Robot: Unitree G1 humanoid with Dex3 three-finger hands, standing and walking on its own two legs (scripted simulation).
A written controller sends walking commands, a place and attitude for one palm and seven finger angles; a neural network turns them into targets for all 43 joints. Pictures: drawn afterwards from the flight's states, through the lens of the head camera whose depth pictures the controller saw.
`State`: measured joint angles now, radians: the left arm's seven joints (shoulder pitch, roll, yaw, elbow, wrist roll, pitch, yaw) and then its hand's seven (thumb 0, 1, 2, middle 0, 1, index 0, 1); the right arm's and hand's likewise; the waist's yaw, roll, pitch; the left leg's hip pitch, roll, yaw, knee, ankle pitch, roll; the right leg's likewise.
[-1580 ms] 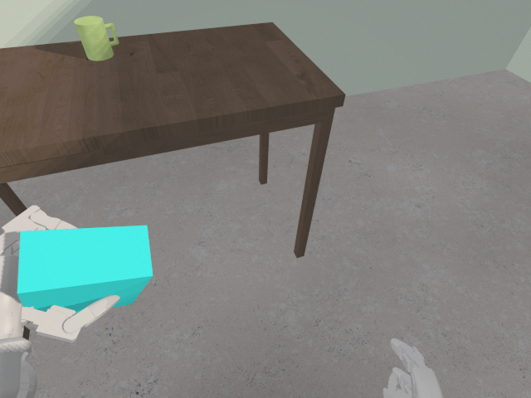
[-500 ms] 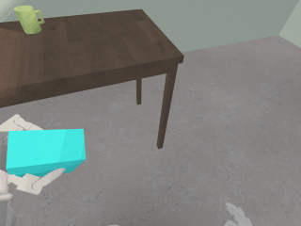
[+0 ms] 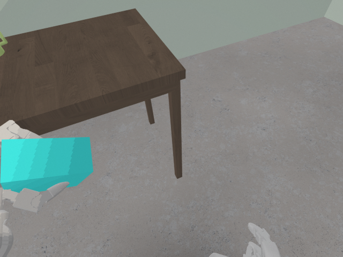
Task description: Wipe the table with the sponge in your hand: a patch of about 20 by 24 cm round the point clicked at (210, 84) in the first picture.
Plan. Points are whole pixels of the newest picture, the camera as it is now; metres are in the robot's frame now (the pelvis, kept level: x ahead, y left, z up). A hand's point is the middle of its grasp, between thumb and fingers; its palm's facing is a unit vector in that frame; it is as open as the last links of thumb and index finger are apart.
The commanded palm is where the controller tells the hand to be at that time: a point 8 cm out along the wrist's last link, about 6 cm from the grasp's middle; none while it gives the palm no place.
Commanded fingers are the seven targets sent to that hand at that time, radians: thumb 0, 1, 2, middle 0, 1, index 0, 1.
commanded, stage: take the last steps up to it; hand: left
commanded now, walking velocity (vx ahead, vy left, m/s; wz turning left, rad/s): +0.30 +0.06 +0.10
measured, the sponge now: (59, 166) +0.24 +0.21 +0.16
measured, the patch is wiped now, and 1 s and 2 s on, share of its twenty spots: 0.00 0.00 0.00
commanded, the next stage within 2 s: come to a stop and stand still in 0.76 s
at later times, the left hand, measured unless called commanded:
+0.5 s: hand (75, 116) +0.33 +0.20 +0.19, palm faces +0.44 -0.80 -0.40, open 9.8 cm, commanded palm +0.27 +0.24 +0.20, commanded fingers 0.00 0.10 1.30 -1.20 -1.60 -1.20 -1.60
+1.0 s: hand (94, 89) +0.41 +0.19 +0.19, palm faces +0.48 -0.75 -0.44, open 9.8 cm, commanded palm +0.35 +0.23 +0.20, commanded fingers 0.00 0.10 1.30 -1.20 -1.60 -1.20 -1.60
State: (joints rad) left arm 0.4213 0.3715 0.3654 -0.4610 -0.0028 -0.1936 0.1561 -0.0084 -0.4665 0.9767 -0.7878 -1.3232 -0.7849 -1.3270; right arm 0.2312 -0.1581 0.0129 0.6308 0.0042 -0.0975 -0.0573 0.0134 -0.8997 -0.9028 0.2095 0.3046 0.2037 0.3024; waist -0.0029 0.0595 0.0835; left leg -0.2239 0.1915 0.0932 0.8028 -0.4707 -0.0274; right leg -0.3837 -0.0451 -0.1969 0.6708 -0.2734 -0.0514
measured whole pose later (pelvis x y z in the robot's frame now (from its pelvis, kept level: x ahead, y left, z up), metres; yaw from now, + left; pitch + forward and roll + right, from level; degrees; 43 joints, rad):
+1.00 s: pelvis +0.21 -0.06 +0.01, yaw +4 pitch -1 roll +0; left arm 0.44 0.32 0.34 -0.45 -0.01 -0.20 0.16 -0.01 -0.47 0.98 -0.79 -1.33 -0.79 -1.33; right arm 0.23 -0.20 0.00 0.66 0.01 -0.07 -0.06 0.01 -0.90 -0.90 0.21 0.30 0.20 0.30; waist 0.02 0.07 0.06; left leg -0.31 0.08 0.07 0.77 -0.43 -0.03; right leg -0.31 -0.06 -0.16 0.64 -0.29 -0.03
